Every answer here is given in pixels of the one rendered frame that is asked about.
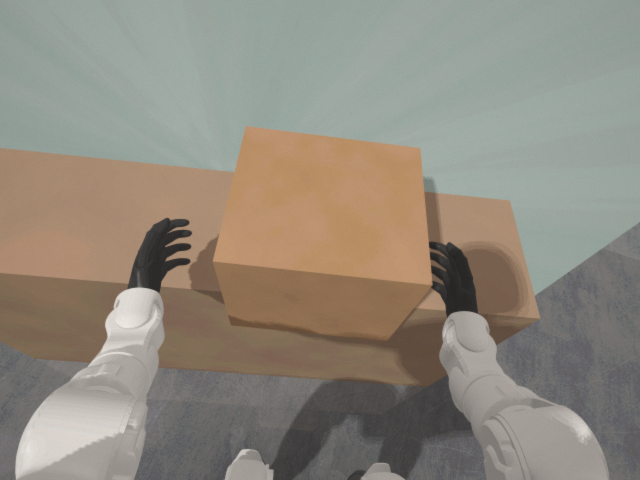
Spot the robot left forearm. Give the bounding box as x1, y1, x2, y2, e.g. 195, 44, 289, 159
15, 287, 165, 479

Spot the right robot hand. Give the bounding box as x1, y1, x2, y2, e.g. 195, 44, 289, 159
429, 242, 478, 318

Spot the robot left shin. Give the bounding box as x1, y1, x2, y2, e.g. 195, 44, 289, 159
225, 449, 263, 477

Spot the robot left upper arm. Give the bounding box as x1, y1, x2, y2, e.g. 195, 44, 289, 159
16, 387, 148, 480

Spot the robot right forearm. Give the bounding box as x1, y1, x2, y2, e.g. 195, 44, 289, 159
439, 311, 610, 480

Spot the pedestal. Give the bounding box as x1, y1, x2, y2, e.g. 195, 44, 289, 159
0, 148, 541, 387

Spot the carton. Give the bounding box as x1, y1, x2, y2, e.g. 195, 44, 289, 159
213, 126, 433, 341

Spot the left robot thigh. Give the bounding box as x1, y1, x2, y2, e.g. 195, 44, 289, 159
225, 459, 274, 480

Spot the left robot hand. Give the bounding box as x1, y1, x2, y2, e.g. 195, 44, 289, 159
127, 218, 192, 293

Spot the robot right upper arm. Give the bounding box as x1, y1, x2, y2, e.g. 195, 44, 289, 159
481, 405, 608, 480

